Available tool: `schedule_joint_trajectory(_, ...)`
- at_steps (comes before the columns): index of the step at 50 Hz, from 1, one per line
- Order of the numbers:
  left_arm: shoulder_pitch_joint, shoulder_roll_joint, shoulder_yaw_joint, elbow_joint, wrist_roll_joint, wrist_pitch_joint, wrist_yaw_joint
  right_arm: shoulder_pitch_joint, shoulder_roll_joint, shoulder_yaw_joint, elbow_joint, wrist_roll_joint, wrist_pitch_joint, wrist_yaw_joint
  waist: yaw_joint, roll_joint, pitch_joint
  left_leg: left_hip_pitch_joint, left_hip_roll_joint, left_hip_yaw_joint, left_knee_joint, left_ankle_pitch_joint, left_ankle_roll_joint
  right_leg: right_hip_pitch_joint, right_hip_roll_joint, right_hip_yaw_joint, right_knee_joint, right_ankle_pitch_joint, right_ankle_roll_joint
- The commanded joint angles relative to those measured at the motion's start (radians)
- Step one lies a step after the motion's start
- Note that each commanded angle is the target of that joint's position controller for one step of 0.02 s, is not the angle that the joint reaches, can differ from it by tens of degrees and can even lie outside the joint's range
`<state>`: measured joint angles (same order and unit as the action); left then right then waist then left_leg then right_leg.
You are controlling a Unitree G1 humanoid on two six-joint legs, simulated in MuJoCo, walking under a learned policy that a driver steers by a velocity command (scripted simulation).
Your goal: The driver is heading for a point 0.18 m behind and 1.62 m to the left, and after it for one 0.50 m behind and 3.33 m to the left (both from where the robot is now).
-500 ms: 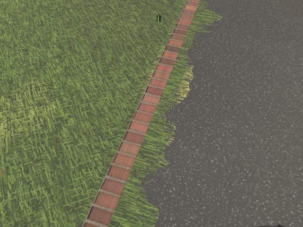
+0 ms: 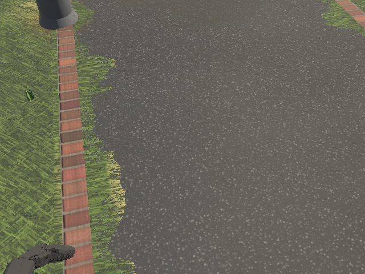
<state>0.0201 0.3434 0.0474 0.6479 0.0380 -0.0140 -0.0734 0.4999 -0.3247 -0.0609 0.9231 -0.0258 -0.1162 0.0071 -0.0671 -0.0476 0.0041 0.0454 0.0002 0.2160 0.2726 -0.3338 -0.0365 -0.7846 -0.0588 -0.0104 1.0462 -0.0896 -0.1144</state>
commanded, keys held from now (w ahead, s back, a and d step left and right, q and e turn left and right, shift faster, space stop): w+q+shift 0.12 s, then q+shift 0.14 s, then w+q+shift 0.74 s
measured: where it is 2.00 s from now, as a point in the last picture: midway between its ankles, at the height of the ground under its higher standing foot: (28, 133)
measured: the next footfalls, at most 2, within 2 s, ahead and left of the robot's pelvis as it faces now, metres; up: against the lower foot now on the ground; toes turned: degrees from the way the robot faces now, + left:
right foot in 0.14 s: +0.33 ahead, -0.09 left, +0.00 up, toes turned -2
left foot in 0.62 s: +0.65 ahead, +0.15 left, +0.00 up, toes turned +27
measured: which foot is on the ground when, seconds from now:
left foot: down 0.00-0.14, up 0.16-0.60, down 0.62-1.00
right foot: up 0.00-0.12, down 0.14-0.62, up 0.64-1.00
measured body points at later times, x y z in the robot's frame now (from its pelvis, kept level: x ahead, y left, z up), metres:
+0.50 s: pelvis +0.41 +0.01 +0.00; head +0.43 +0.03 +0.45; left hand +0.33 +0.28 -0.13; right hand +0.64 -0.19 -0.10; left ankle +0.56 +0.16 -0.68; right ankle +0.29 -0.09 -0.73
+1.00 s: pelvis +0.78 +0.19 +0.00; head +0.81 +0.23 +0.45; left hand +0.86 +0.52 -0.06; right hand +0.94 -0.06 -0.11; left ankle +0.62 +0.13 -0.73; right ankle +1.07 +0.19 -0.68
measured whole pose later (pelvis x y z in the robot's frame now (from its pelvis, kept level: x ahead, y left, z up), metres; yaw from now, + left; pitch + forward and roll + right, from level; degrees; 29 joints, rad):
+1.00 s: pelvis +0.78 +0.19 +0.00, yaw +43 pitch +3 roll -1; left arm -0.03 0.27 -0.02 0.59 0.04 -0.05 -0.03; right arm 0.48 -0.32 -0.08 0.82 0.00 -0.06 0.01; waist -0.14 -0.01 0.03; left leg 0.08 -0.16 -0.26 0.29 -0.37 0.16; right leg -0.70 -0.08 0.07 0.61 0.01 0.05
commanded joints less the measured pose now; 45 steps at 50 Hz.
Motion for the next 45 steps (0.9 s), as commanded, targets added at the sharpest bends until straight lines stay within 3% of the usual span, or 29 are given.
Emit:
schedule_joint_trajectory(1, -0.062, -0.032, -0.040, -0.080, 0.000, -0.022, -0.021, -0.100, -0.071, 0.011, -0.066, 0.009, -0.030, 0.006, 0.088, 0.064, 0.160, -0.287, 0.224, -0.076, -0.294, 0.502, 0.148, 0.242, 0.035, -0.045, -0.278, 0.120, -0.019)
schedule_joint_trajectory(2, -0.088, -0.024, -0.041, -0.077, 0.001, -0.028, -0.020, -0.062, -0.095, 0.010, -0.045, 0.014, -0.022, 0.005, 0.079, 0.055, 0.165, -0.234, 0.224, -0.071, -0.292, 0.643, 0.162, 0.282, 0.058, -0.086, -0.330, 0.117, -0.027)
schedule_joint_trajectory(4, -0.042, 0.006, -0.034, -0.054, 0.015, -0.036, -0.003, -0.032, -0.167, 0.002, -0.019, 0.018, -0.008, -0.002, 0.124, 0.105, 0.097, -0.090, 0.243, -0.081, -0.135, 1.120, 0.172, 0.401, 0.108, -0.119, -0.384, 0.030, -0.044)
schedule_joint_trajectory(5, 0.066, 0.039, -0.020, -0.023, 0.023, -0.041, 0.011, -0.034, -0.204, -0.003, -0.012, 0.014, 0.002, -0.008, 0.187, 0.138, 0.013, -0.057, 0.255, -0.090, 0.048, 1.270, 0.165, 0.532, 0.130, -0.096, -0.401, -0.044, -0.055)
schedule_joint_trajectory(6, 0.264, 0.072, -0.001, 0.043, 0.025, -0.045, 0.028, -0.057, -0.218, -0.005, -0.014, 0.015, 0.015, -0.014, 0.282, 0.150, -0.091, -0.101, 0.240, -0.099, 0.298, 1.252, 0.157, 0.749, 0.133, -0.063, -0.464, -0.059, -0.063)
schedule_joint_trajectory(7, 0.416, 0.134, 0.022, 0.095, 0.048, -0.052, 0.050, -0.056, -0.180, 0.004, -0.025, 0.019, 0.016, -0.013, 0.335, 0.139, -0.173, -0.284, 0.177, -0.110, 0.605, 0.970, 0.143, 0.997, 0.032, 0.031, -0.484, -0.068, -0.065)
schedule_joint_trajectory(8, 0.416, 0.227, 0.037, 0.095, 0.070, -0.063, 0.068, 0.049, 0.015, 0.039, -0.065, 0.026, 0.018, 0.001, 0.199, -0.138, -0.304, -0.575, 0.026, -0.138, 1.027, -0.174, 0.122, 1.238, -0.332, 0.420, -0.482, 0.058, -0.081)
schedule_joint_trajectory(9, 0.433, 0.219, 0.044, 0.067, 0.043, -0.061, 0.070, 0.084, -0.045, 0.020, -0.074, 0.069, 0.028, -0.020, 0.205, -0.081, -0.472, -0.670, -0.021, -0.282, 1.235, -0.181, 0.125, 1.257, -0.459, 0.676, -0.571, 0.293, -0.146)
schedule_joint_trajectory(10, 0.365, 0.145, 0.030, 0.083, 0.016, -0.069, 0.066, -0.041, -0.084, 0.007, -0.089, 0.058, 0.032, -0.029, 0.178, 0.036, -0.307, -0.690, 0.039, -0.296, 1.177, -0.053, 0.122, 1.089, -0.377, 0.468, -0.581, 0.504, -0.125)
schedule_joint_trajectory(11, 0.303, 0.086, 0.016, 0.095, 0.004, -0.080, 0.063, -0.065, -0.043, 0.014, -0.093, 0.052, 0.033, -0.026, 0.134, 0.003, -0.144, -0.712, 0.061, -0.269, 1.099, -0.030, 0.112, 0.942, -0.330, 0.328, -0.606, 0.606, -0.107)
schedule_joint_trajectory(13, 0.240, 0.008, -0.003, 0.103, -0.009, -0.084, 0.070, -0.045, -0.017, 0.006, -0.062, 0.029, 0.069, -0.012, 0.065, 0.004, -0.037, -0.618, 0.087, -0.249, 1.011, -0.011, 0.088, 0.735, -0.241, 0.128, -0.687, 0.682, -0.039)
schedule_joint_trajectory(14, 0.254, 0.006, -0.005, 0.110, -0.014, -0.090, 0.068, -0.003, 0.014, 0.004, -0.066, 0.020, 0.091, -0.003, 0.034, -0.066, -0.060, -0.588, 0.091, -0.247, 0.996, 0.002, 0.082, 0.701, -0.263, 0.089, -0.700, 0.652, -0.046)
schedule_joint_trajectory(17, 0.254, -0.001, 0.004, 0.129, -0.030, -0.103, 0.072, -0.143, 0.044, 0.003, -0.117, 0.005, 0.122, 0.027, 0.029, -0.051, -0.018, -0.675, 0.133, -0.222, 0.933, 0.107, 0.088, 0.664, -0.238, 0.005, -0.829, 0.278, -0.037)
schedule_joint_trajectory(21, 0.250, -0.010, 0.006, 0.152, -0.024, -0.115, 0.082, -0.348, 0.053, 0.016, -0.200, 0.008, 0.113, 0.063, 0.040, -0.024, 0.063, -0.707, 0.130, -0.168, 0.672, 0.384, 0.119, 0.655, -0.156, -0.174, -0.896, 0.163, 0.000)
schedule_joint_trajectory(24, 0.294, 0.043, 0.021, 0.171, -0.020, -0.116, 0.091, -0.444, 0.028, 0.019, -0.240, 0.002, 0.113, 0.083, 0.056, 0.006, 0.106, -0.677, 0.106, -0.101, 0.508, 0.424, 0.164, 0.739, -0.183, -0.239, -0.937, 0.216, 0.021)
schedule_joint_trajectory(26, 0.307, 0.072, 0.026, 0.179, -0.014, -0.104, 0.097, -0.451, 0.005, 0.014, -0.248, 0.006, 0.114, 0.081, 0.041, 0.011, 0.102, -0.619, 0.048, -0.044, 0.450, 0.372, 0.203, 0.821, -0.182, -0.290, -0.863, 0.554, 0.048)
schedule_joint_trajectory(28, 0.323, 0.125, 0.039, 0.177, -0.007, -0.075, 0.108, -0.374, -0.030, 0.001, -0.233, 0.015, 0.119, 0.069, -0.006, -0.023, 0.041, -0.530, -0.031, 0.005, 0.458, 0.226, 0.240, 0.915, -0.199, -0.308, -0.682, 0.963, 0.061)
schedule_joint_trajectory(29, 0.307, 0.154, 0.048, 0.169, 0.000, -0.055, 0.110, -0.266, -0.051, -0.010, -0.210, 0.019, 0.120, 0.061, -0.063, -0.044, -0.012, -0.426, -0.060, 0.006, 0.474, 0.132, 0.261, 0.910, -0.219, -0.304, -0.520, 1.064, 0.053)
schedule_joint_trajectory(30, 0.280, 0.176, 0.056, 0.153, 0.002, -0.038, 0.106, -0.127, -0.089, -0.031, -0.175, 0.019, 0.119, 0.049, -0.129, -0.037, -0.078, -0.261, -0.090, -0.014, 0.470, 0.021, 0.286, 0.834, -0.233, -0.284, -0.293, 1.028, 0.041)
schedule_joint_trajectory(31, 0.248, 0.168, 0.054, 0.139, 0.005, -0.032, 0.095, 0.055, -0.143, -0.064, -0.116, 0.013, 0.116, 0.029, -0.209, 0.027, -0.146, -0.011, -0.113, -0.093, 0.400, -0.049, 0.316, 0.660, -0.192, -0.273, 0.040, 0.812, 0.060)
schedule_joint_trajectory(32, 0.217, 0.009, 0.018, 0.093, -0.009, -0.045, 0.074, -0.032, -0.225, -0.091, -0.114, 0.031, 0.132, 0.011, -0.116, 0.334, -0.066, 0.128, 0.086, -0.515, 0.230, -0.168, 0.408, 0.235, 0.048, -0.243, 0.471, -0.215, 0.120)
schedule_joint_trajectory(33, 0.193, 0.022, 0.006, -0.025, -0.006, -0.078, 0.070, -0.079, -0.305, -0.101, -0.164, 0.013, 0.138, 0.025, -0.052, 0.309, -0.183, 0.275, 0.227, -1.045, 0.015, -0.267, 0.554, -0.062, 0.137, 0.005, 0.627, -0.384, 0.145)
schedule_joint_trajectory(34, 0.116, 0.050, 0.001, -0.036, 0.004, -0.105, 0.071, -0.084, -0.261, -0.094, -0.179, 0.009, 0.131, 0.017, -0.069, 0.130, -0.118, 0.234, 0.280, -1.053, -0.069, -0.263, 0.512, -0.134, 0.051, 0.100, 0.568, -0.330, 0.133)
schedule_joint_trajectory(35, 0.128, 0.056, -0.003, -0.024, -0.005, -0.119, 0.072, -0.083, -0.200, -0.080, -0.153, 0.011, 0.120, 0.008, -0.012, 0.009, -0.007, 0.075, 0.260, -0.969, -0.077, -0.161, 0.467, -0.087, 0.007, 0.101, 0.445, -0.268, 0.131)
schedule_joint_trajectory(36, 0.126, 0.048, -0.007, -0.021, 0.005, -0.113, 0.076, -0.114, -0.164, -0.069, -0.146, 0.012, 0.106, 0.002, 0.038, -0.042, 0.029, -0.046, 0.204, -0.858, -0.069, -0.066, 0.420, -0.011, -0.033, 0.101, 0.338, -0.252, 0.136)
schedule_joint_trajectory(38, 0.169, 0.036, -0.015, -0.002, 0.034, -0.068, 0.074, -0.175, -0.133, -0.052, -0.166, 0.019, 0.076, -0.007, 0.097, -0.028, 0.043, -0.210, 0.113, -0.703, -0.076, 0.065, 0.387, 0.113, -0.064, 0.093, 0.231, -0.244, 0.161)
schedule_joint_trajectory(39, 0.165, 0.030, -0.017, -0.006, 0.036, -0.050, 0.070, -0.170, -0.128, -0.048, -0.169, 0.023, 0.064, -0.004, 0.102, -0.020, 0.046, -0.260, 0.082, -0.662, -0.085, 0.092, 0.385, 0.138, -0.071, 0.079, 0.178, -0.249, 0.173)
schedule_joint_trajectory(43, -0.046, -0.009, -0.040, -0.092, 0.015, -0.037, 0.052, -0.106, -0.142, -0.054, -0.173, 0.024, 0.045, 0.004, 0.035, 0.014, 0.101, -0.342, 0.007, -0.591, -0.118, 0.224, 0.346, 0.152, -0.052, 0.017, -0.140, -0.027, 0.197)
schedule_joint_trajectory(45, -0.114, -0.018, -0.047, -0.115, 0.004, -0.041, 0.047, -0.066, -0.151, -0.061, -0.168, 0.028, 0.047, 0.008, -0.012, 0.064, 0.086, -0.281, -0.005, -0.590, -0.091, 0.340, 0.316, 0.169, -0.015, 0.008, -0.290, 0.091, 0.189)
Keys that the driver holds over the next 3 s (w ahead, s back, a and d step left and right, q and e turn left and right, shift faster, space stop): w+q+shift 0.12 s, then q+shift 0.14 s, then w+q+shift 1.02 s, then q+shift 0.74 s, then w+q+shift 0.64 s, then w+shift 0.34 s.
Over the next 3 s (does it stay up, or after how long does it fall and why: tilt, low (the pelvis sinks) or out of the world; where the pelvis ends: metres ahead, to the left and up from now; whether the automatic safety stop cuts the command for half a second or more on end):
stays up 0.74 1.03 -0.01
